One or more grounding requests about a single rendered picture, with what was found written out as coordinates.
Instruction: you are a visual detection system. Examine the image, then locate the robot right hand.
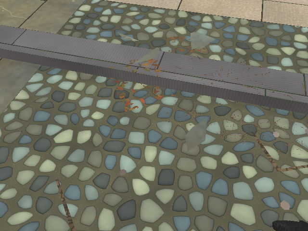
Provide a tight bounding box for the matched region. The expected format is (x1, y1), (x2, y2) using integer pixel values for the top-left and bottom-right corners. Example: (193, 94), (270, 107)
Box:
(272, 220), (308, 231)

